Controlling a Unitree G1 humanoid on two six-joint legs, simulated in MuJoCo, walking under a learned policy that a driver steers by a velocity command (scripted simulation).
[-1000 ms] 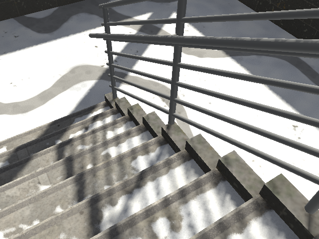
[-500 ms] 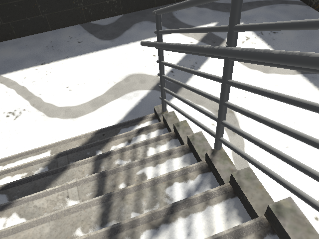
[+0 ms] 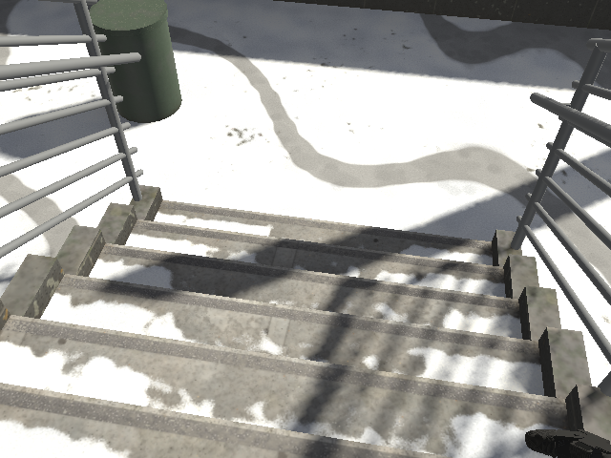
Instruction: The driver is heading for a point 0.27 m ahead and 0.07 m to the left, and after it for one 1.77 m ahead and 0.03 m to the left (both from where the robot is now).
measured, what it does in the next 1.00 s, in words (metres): goes down: left foot 0.17 m lower, then right foot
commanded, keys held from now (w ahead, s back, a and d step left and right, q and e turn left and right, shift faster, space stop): w+q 0.06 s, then q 0.32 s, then e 0.62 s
